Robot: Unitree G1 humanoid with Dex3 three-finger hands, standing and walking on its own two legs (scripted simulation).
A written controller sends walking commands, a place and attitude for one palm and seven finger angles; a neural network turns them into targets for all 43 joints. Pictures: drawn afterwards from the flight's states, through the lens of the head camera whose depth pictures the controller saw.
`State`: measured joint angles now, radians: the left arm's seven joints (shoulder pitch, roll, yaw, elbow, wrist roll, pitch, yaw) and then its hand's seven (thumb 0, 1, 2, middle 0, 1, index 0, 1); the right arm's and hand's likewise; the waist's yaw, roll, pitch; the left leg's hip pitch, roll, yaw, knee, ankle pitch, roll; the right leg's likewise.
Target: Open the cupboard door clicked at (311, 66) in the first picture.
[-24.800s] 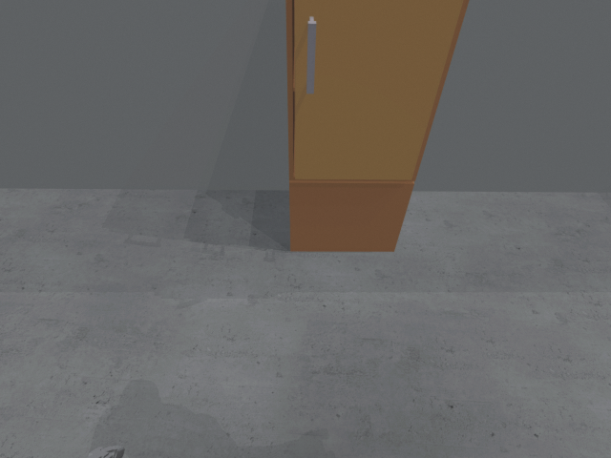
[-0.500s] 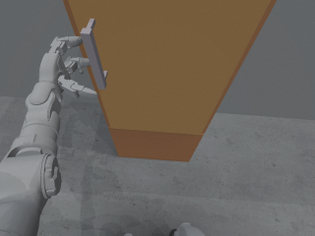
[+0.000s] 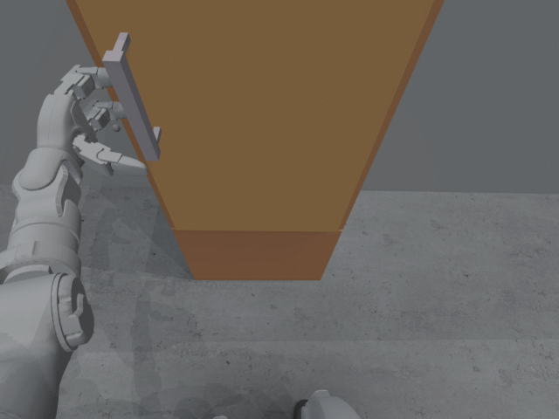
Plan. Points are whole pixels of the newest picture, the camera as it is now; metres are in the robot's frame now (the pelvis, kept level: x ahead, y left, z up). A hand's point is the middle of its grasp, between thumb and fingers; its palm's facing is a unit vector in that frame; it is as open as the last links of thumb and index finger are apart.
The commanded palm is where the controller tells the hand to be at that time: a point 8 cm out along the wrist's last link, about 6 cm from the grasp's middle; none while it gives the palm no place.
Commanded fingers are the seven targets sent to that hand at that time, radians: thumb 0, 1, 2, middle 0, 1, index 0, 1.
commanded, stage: move the hooked fingers beside the handle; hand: left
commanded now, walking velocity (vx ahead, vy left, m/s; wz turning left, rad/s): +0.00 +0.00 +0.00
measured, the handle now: (139, 103) +0.53 +0.17 +0.12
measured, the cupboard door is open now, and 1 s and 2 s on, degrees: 0 0 0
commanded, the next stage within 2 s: slide the fingers in behind the handle in 1.40 s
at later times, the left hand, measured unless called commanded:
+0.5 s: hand (82, 135) +0.47 +0.23 +0.12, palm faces -0.06 -1.00 +0.01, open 13.9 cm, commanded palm +0.46 +0.29 +0.12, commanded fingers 0.00 -0.50 0.30 -0.30 -1.20 -0.30 -1.20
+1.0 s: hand (88, 129) +0.49 +0.23 +0.12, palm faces -0.07 -1.00 +0.00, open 13.9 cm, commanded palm +0.46 +0.28 +0.12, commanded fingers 0.00 -0.50 0.30 -0.30 -1.20 -0.30 -1.20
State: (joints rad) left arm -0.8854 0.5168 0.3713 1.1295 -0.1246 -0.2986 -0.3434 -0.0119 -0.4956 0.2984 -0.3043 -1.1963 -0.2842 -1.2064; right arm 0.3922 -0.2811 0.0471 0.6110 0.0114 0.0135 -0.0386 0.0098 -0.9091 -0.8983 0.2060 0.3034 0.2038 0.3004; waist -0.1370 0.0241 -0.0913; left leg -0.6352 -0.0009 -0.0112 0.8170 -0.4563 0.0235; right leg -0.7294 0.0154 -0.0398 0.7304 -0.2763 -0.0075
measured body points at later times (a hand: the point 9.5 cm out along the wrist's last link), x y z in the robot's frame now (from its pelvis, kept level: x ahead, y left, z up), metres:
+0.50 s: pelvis -0.01 +0.00 +0.00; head +0.08 +0.02 +0.44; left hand +0.47 +0.29 +0.13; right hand +0.02 -0.27 -0.10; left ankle -0.04 +0.10 -0.70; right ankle +0.04 -0.12 -0.70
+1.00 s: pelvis +0.00 +0.01 +0.00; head +0.09 +0.03 +0.44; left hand +0.48 +0.29 +0.12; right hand +0.01 -0.26 -0.11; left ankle -0.04 +0.10 -0.70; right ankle +0.04 -0.12 -0.70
